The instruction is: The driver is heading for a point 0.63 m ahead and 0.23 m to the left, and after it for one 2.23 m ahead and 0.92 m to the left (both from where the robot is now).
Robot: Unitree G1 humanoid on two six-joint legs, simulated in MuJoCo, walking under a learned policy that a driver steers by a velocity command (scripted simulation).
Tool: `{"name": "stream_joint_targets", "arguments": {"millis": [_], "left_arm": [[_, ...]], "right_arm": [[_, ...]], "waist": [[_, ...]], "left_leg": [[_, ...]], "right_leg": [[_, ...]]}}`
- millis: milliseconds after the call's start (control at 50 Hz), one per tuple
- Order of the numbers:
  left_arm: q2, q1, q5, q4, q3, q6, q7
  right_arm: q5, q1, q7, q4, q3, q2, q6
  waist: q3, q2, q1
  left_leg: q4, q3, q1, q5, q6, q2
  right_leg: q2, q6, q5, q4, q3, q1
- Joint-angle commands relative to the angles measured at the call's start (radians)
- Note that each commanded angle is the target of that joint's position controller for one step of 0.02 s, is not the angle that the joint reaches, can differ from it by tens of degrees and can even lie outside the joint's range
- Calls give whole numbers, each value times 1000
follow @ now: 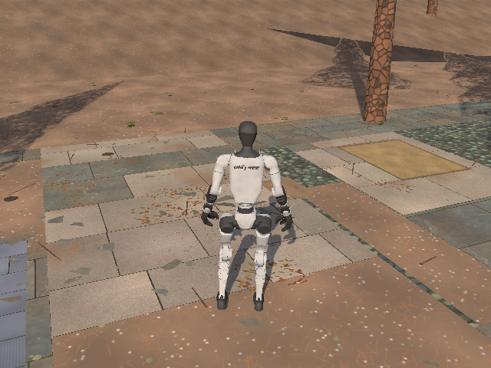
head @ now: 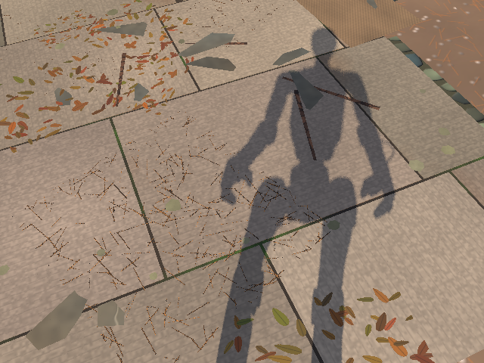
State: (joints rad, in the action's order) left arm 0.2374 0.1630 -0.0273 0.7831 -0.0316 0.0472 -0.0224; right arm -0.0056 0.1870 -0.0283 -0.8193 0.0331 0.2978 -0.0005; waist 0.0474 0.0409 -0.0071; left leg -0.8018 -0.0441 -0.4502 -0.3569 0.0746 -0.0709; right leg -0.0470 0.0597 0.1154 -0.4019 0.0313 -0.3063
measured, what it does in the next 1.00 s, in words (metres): walks ahead: left foot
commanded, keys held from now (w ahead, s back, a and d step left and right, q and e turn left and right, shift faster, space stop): no key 0.58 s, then w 0.42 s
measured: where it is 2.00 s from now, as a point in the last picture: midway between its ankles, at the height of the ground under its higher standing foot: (236, 279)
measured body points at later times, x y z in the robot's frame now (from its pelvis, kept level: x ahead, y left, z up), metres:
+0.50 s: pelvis +0.06 +0.02 +0.00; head +0.07 +0.02 +0.45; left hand +0.15 +0.29 -0.14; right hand +0.16 -0.23 -0.14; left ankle +0.06 +0.15 -0.74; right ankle +0.06 -0.09 -0.74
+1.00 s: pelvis +0.16 +0.05 +0.00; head +0.17 +0.07 +0.45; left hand +0.24 +0.32 -0.14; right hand +0.13 -0.20 -0.13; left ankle +0.08 +0.15 -0.74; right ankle +0.14 -0.08 -0.66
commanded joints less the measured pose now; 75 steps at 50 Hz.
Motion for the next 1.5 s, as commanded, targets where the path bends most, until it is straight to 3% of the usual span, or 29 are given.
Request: {"name": "stream_joint_targets", "arguments": {"millis": [20,100,140,200,320,520,580,640,700,740,780,840,860,880,920,940,1000,1100,1200,1240,1260,1280,1300,1320,1340,1380,1400,1440,1500], "left_arm": [[143,-75,4,-43,-32,8,10],[91,-46,11,7,-6,-5,10],[87,57,4,32,-7,-8,14],[103,-1,11,48,-10,-29,35],[107,7,19,105,-14,-34,40],[113,-1,25,195,-18,-54,51],[115,-5,25,216,-17,-56,54],[127,20,37,245,-23,-60,55],[152,52,47,246,-31,-36,55],[195,121,53,267,-45,-10,49],[199,101,53,261,-48,8,43],[157,-60,61,200,-38,13,31],[90,-108,55,164,-20,24,29],[88,-121,48,135,-19,44,30],[116,-67,71,161,-29,60,16],[108,-57,73,170,-30,62,12],[85,-99,58,159,-34,57,0],[25,-285,50,85,-6,42,-9],[97,-317,58,37,-20,48,-18],[150,-196,56,59,-47,55,-13],[187,-34,58,107,-72,53,-4],[243,156,48,146,-93,50,8],[316,252,28,169,-106,43,7],[228,216,33,166,-78,46,2],[173,107,41,151,-61,52,3],[106,-34,30,137,-43,68,-3],[80,-66,18,143,-36,75,-5],[73,-72,17,160,-38,78,-3],[117,-48,14,176,-49,80,17]], "right_arm": [[-3,115,-7,5,16,61,19],[-26,51,-7,22,20,74,20],[-9,-1,-13,25,40,168,18],[-16,-25,1,9,17,64,-1],[-2,-6,-1,-39,16,71,-19],[1,-17,-4,-109,14,61,-8],[1,-18,-6,-129,13,58,-6],[11,6,-8,-159,17,55,2],[17,-22,-8,-141,15,40,-24],[23,-42,5,-128,10,6,-57],[30,-42,19,-123,10,4,-80],[29,172,28,-213,30,35,-91],[30,295,27,-251,56,123,-93],[26,383,38,-264,73,194,-98],[8,297,40,-236,35,71,-116],[10,266,43,-223,32,65,-119],[7,259,41,-220,10,16,-99],[3,273,12,-211,18,81,-86],[27,291,7,-229,35,92,-84],[24,251,6,-213,44,110,-74],[18,237,8,-203,40,96,-67],[3,225,10,-176,28,70,-64],[12,366,15,-164,-9,-89,-75],[38,332,17,-175,7,-23,-92],[63,247,15,-139,31,45,-100],[47,177,-1,-123,43,40,-96],[42,200,-3,-130,50,20,-81],[44,215,-1,-122,52,-23,-51],[35,125,-2,-67,63,-3,-31]], "waist": [[-173,-155,44],[-75,-99,49],[-42,89,-38],[-31,70,-4],[-86,4,9],[-71,-40,6],[-63,-40,5],[-33,-53,1],[92,-98,-19],[97,-192,-34],[108,-205,-12],[55,-116,107],[21,103,137],[-11,272,162],[14,90,85],[16,54,66],[28,57,54],[81,55,80],[93,66,36],[-2,85,-42],[-100,81,-117],[-238,32,-188],[-429,-245,-117],[-412,-267,-128],[-226,-230,-99],[-78,-125,-33],[-62,-139,5],[-39,-147,33],[11,-110,39]], "left_leg": [[111,6,234,128,-9,0],[356,-18,347,278,-66,-16],[373,-65,277,200,-118,-70],[415,-43,163,109,-83,-20],[355,-16,255,348,-78,-3],[365,3,268,374,-85,17],[372,9,270,359,-84,23],[348,49,219,-73,-105,70],[285,43,64,-246,-128,71],[138,91,-12,-121,-123,87],[111,67,9,-77,-151,56],[365,26,390,29,-188,44],[490,-235,533,-38,-250,-98],[598,-571,670,36,-357,-281],[558,-473,686,196,-336,-279],[564,-383,680,254,-307,-251],[607,-185,592,455,-252,-177],[694,-49,397,425,-247,-117],[668,-77,463,507,-233,-184],[516,-60,485,805,-207,-177],[339,-33,433,876,-180,-129],[68,-16,232,662,-148,-77],[-321,25,-102,19,-81,98],[-493,-100,-182,-202,-96,91],[-550,-87,-265,-140,-114,39],[-481,-56,-188,13,-132,-48],[-442,-66,-120,51,-138,-78],[-403,-58,-78,60,-142,-95],[-329,-67,-181,159,-122,-106]], "right_leg": [[249,170,-256,131,-159,-10],[171,59,240,117,-165,-96],[62,-14,284,65,-82,-75],[62,-26,142,3,-56,62],[74,-21,-61,-23,-59,115],[79,-30,-111,-23,-55,157],[80,-31,-100,-18,-55,156],[58,-1,350,-10,-46,109],[146,68,633,69,-189,44],[280,147,691,168,-392,110],[351,188,607,197,-485,83],[207,82,336,24,-233,-113],[61,0,230,-267,-33,-259],[-6,-38,374,-534,-4,-437],[79,-5,365,-768,-107,-562],[111,8,289,-769,-92,-581],[151,-6,145,-635,-43,-503],[90,-53,-61,-271,34,-321],[78,-13,-100,-132,-16,-226],[39,14,-61,-123,2,-40],[21,35,-51,-119,14,172],[162,82,4,-151,-131,481],[438,223,293,-25,-596,786],[454,219,430,136,-782,699],[433,169,451,164,-630,540],[369,117,237,213,-374,241],[329,96,168,237,-270,158],[312,100,116,280,-166,81],[323,127,66,326,-81,73]]}}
